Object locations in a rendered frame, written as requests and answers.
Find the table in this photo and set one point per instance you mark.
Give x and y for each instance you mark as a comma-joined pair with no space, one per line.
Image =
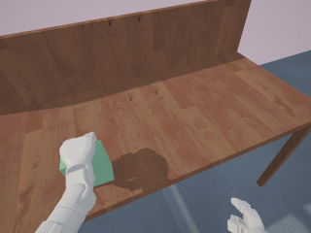
165,90

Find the right robot hand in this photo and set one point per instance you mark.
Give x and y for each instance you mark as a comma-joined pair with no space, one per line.
251,218

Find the left robot forearm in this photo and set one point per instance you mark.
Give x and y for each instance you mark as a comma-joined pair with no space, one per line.
77,200

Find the sponge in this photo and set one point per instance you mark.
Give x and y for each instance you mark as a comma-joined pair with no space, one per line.
101,164

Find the left robot hand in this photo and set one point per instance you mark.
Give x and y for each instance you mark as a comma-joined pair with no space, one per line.
78,149

